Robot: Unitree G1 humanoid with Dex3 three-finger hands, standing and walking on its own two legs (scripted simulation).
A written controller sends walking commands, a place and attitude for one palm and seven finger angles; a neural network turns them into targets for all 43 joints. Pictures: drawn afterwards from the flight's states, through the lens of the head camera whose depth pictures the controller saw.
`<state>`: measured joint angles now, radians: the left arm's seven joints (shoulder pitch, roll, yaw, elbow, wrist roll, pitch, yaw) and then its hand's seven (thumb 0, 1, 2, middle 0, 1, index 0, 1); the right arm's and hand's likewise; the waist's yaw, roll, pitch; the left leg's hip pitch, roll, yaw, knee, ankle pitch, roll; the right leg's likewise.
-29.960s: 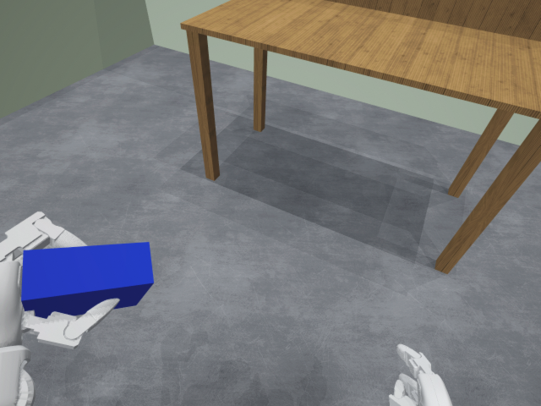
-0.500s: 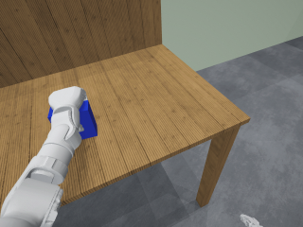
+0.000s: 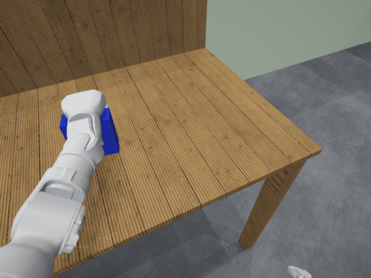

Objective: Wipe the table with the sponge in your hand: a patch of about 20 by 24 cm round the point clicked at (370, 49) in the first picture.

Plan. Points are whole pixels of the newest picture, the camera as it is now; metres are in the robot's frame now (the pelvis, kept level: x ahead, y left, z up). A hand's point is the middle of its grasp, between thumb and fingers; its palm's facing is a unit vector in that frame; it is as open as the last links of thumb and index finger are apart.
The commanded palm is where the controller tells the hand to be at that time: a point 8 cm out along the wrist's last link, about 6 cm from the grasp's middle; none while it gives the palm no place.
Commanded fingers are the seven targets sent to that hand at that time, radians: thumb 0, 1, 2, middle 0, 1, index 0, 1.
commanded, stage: wipe back along the third lane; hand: left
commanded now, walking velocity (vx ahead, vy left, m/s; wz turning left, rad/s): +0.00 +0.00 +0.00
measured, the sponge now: (94, 139) +0.42 +0.25 +0.07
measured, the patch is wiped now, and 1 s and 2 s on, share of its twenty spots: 0.95 0.95 0.95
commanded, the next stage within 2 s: slide back across to the middle lane in 1.58 s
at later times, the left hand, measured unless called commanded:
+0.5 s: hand (94, 135) +0.39 +0.23 +0.11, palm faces +0.08 -0.05 -1.00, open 9.1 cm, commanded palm +0.35 +0.20 +0.15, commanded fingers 0.00 0.10 1.30 -1.20 -1.60 -1.20 -1.60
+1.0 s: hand (104, 152) +0.35 +0.19 +0.11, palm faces +0.10 -0.07 -0.99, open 9.0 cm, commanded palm +0.30 +0.17 +0.15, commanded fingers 0.00 0.10 1.30 -1.20 -1.60 -1.20 -1.60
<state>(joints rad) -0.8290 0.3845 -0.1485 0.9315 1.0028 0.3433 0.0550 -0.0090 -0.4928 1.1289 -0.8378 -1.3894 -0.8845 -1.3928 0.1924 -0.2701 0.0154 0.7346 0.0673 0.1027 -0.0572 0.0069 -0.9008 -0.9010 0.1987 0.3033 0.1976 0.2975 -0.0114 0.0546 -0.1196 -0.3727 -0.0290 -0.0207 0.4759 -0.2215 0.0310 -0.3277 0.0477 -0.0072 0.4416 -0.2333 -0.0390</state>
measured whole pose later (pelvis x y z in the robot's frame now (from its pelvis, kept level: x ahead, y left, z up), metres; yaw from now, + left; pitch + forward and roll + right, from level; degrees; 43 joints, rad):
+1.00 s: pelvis +0.01 -0.01 +0.00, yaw +0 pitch +0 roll +0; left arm -0.37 0.29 -0.36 0.22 0.98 0.69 0.04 0.01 -0.41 1.10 -0.74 -1.48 -0.80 -1.48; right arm 0.02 -0.26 0.05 0.65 0.09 0.19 0.03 0.01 -0.90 -0.90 0.20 0.30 0.20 0.30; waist 0.08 0.09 -0.11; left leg -0.24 -0.03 -0.02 0.49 -0.26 0.02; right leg -0.21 0.05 -0.01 0.49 -0.29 -0.05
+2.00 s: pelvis +0.00 -0.03 +0.00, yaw -2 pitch -4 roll +1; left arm 0.01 0.36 -0.22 -0.25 0.87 0.63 0.03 0.01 -0.41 1.09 -0.75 -1.47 -0.82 -1.45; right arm -0.02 -0.25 0.05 0.62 0.07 0.16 -0.01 0.01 -0.90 -0.90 0.20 0.30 0.20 0.30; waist 0.09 0.09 -0.08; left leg -0.16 0.01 0.01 0.48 -0.25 -0.01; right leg -0.15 0.09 0.02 0.49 -0.27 -0.08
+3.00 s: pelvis -0.02 -0.04 +0.00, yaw +0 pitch -3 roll +1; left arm -0.27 0.46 -0.15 0.22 0.93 0.44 -0.08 -0.03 -0.47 1.10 -0.84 -1.39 -0.89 -1.38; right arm 0.05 -0.28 0.05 0.70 0.07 0.06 -0.09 0.01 -0.90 -0.90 0.20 0.30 0.20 0.30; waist 0.09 0.10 -0.04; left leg -0.20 0.00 -0.04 0.44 -0.20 -0.01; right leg -0.17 0.08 -0.02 0.45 -0.23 -0.09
